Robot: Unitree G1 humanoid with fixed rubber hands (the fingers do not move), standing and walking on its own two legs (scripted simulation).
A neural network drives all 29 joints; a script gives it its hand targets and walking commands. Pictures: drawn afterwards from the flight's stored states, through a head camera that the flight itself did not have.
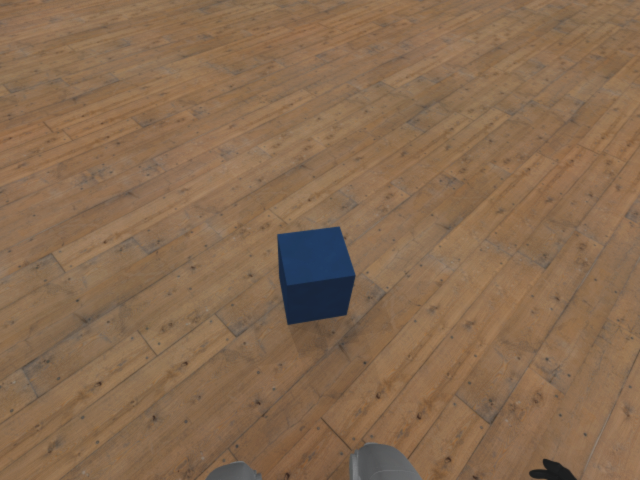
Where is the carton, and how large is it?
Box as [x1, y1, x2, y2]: [277, 226, 355, 324]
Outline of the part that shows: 339,226 277,234 279,278 288,324 346,314 355,275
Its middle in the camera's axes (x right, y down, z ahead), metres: -0.02 +0.12 +1.30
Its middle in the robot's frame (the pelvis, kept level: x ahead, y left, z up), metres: +0.80 -0.03 -0.61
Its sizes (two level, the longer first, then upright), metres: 0.210 0.200 0.250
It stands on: the floor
